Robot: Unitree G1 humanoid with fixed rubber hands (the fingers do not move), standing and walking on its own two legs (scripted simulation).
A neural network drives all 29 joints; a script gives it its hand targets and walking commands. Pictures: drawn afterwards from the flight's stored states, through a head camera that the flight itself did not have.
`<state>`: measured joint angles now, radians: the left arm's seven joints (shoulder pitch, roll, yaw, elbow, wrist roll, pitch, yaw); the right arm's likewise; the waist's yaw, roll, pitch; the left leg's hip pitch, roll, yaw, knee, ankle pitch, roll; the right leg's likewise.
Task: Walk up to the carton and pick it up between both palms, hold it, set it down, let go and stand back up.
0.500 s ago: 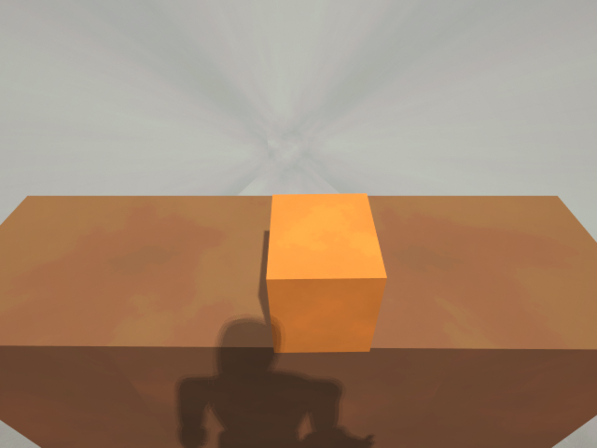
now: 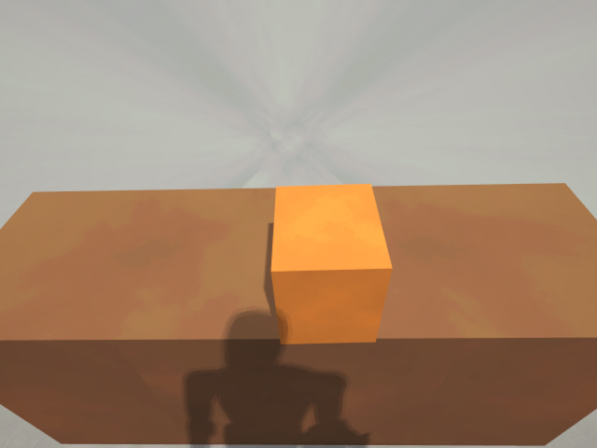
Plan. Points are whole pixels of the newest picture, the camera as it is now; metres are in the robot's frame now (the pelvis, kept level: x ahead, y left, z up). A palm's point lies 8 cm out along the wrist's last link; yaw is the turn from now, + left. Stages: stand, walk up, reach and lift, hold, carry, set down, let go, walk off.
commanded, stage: stand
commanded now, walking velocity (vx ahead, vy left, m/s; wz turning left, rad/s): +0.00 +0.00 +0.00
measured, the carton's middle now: (325, 264) +0.47 +0.00 -0.03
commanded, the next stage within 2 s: none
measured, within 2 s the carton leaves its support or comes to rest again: neither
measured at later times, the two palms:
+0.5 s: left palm out of the picture +0.03 +0.22 -0.14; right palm out of the picture +0.02 -0.24 -0.13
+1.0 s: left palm out of the picture +0.04 +0.22 -0.14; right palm out of the picture +0.04 -0.23 -0.13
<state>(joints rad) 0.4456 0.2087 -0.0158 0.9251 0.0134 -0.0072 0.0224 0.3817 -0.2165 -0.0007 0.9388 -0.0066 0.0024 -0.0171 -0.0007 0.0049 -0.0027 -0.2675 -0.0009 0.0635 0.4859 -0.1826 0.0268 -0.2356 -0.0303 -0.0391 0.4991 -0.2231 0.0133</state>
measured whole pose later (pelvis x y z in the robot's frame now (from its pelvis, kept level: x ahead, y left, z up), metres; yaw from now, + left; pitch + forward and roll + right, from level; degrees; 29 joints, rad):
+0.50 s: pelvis +0.03 -0.01 +0.00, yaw +0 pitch -2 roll +0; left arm 0.37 0.18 -0.02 0.98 0.01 -0.01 0.04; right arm 0.36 -0.18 0.01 0.99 0.00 -0.01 -0.03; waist -0.01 -0.01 0.01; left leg -0.22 0.00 0.06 0.45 -0.20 0.02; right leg -0.19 -0.02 -0.04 0.46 -0.25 0.01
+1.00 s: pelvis +0.04 +0.00 +0.01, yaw +0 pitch -2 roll +0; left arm 0.33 0.17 -0.03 1.04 0.00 -0.01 0.05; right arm 0.34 -0.17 0.01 1.02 0.01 -0.01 -0.04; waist 0.00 -0.01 0.03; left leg -0.18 -0.01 0.06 0.42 -0.21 0.02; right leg -0.14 -0.03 -0.04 0.43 -0.25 0.02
